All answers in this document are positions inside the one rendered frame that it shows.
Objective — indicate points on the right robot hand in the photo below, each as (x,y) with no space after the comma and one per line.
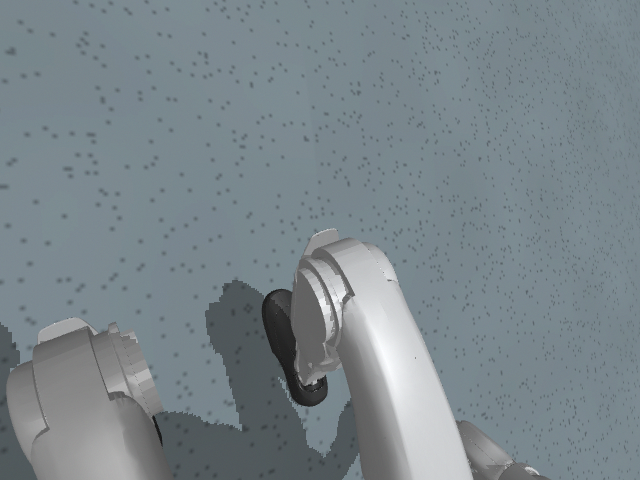
(487,459)

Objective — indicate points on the right robot arm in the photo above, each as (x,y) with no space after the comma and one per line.
(521,471)

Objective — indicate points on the right robot foot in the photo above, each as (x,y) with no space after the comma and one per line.
(276,315)

